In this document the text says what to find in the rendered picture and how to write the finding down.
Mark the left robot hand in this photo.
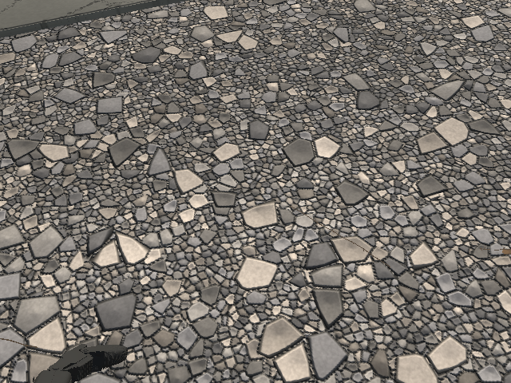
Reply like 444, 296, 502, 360
33, 344, 128, 383

